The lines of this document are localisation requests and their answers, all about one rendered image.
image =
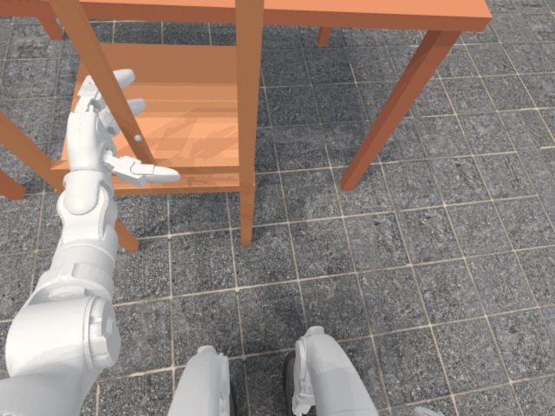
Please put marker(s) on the robot left upper arm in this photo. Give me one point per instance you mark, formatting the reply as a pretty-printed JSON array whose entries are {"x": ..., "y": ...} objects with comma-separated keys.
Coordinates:
[{"x": 57, "y": 349}]

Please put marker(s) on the right robot foot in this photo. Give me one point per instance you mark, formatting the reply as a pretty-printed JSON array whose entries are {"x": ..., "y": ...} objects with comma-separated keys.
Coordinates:
[{"x": 288, "y": 382}]

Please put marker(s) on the robot left thigh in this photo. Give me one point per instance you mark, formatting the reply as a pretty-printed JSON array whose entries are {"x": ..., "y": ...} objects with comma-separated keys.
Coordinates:
[{"x": 204, "y": 381}]

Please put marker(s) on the chair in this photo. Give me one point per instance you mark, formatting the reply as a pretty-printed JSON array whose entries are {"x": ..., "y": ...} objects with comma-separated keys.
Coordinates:
[{"x": 200, "y": 117}]

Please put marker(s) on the robot left forearm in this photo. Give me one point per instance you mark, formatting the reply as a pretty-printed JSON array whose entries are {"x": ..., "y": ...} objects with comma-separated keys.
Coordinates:
[{"x": 85, "y": 257}]

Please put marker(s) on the table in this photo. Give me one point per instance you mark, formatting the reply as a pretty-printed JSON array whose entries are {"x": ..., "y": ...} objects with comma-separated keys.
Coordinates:
[{"x": 443, "y": 19}]

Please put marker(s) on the robot left hand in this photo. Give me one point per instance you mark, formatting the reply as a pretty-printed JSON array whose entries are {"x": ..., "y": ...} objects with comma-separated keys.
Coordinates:
[{"x": 89, "y": 134}]

